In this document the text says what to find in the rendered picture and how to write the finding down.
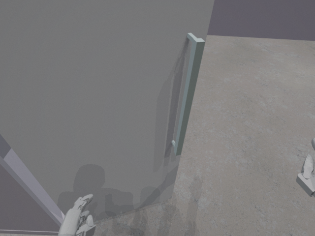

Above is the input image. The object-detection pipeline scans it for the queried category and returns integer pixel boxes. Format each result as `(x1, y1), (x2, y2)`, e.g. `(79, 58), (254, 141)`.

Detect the fridge door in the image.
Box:
(0, 0), (215, 225)

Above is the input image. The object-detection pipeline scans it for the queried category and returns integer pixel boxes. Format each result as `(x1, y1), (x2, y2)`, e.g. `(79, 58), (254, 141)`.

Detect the robot right hand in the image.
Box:
(296, 138), (315, 197)

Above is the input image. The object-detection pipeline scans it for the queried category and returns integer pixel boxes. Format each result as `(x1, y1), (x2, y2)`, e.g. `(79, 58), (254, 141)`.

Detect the robot left hand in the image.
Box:
(58, 194), (96, 236)

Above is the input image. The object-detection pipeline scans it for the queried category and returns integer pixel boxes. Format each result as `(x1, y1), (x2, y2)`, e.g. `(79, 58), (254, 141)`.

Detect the handle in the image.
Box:
(171, 33), (205, 156)

